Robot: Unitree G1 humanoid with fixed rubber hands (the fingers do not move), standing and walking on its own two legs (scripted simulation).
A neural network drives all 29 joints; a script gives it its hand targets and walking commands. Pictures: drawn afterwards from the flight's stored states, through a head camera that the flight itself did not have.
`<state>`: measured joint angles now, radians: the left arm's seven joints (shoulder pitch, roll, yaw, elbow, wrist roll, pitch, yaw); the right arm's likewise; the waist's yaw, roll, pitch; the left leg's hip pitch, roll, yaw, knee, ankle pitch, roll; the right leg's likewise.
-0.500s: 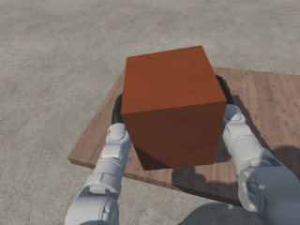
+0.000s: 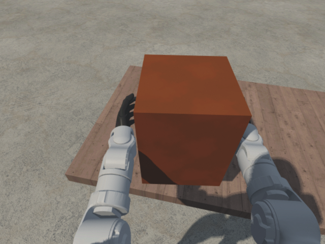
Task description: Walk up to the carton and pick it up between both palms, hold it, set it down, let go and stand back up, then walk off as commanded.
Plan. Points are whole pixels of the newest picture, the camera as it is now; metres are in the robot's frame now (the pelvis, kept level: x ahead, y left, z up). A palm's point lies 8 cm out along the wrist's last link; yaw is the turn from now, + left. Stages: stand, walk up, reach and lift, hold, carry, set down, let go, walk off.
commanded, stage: reach and lift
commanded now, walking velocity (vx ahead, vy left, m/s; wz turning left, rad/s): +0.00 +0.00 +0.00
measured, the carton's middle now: (183, 122) +0.40 -0.02 +0.12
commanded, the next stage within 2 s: hold in 1.44 s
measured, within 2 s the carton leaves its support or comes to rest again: neither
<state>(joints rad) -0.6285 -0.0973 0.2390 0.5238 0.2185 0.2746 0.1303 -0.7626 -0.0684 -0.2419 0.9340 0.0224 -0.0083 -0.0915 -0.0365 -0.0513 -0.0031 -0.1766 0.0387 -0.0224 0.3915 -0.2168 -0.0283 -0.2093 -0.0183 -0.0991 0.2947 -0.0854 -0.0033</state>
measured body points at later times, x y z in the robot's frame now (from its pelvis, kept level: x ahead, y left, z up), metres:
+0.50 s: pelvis +0.01 +0.00 +0.00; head -0.01 +0.03 +0.45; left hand +0.39 +0.13 +0.16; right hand +0.39 -0.16 +0.16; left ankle -0.01 +0.13 -0.75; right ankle +0.04 -0.12 -0.75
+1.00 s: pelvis -0.01 +0.00 +0.00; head -0.03 +0.03 +0.45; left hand +0.39 +0.14 +0.18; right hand +0.38 -0.16 +0.17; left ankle -0.01 +0.13 -0.75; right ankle +0.04 -0.12 -0.75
